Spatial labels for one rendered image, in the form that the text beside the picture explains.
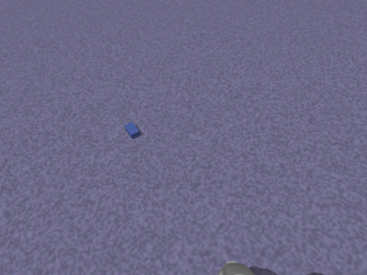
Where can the small box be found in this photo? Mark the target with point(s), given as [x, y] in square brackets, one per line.
[132, 130]

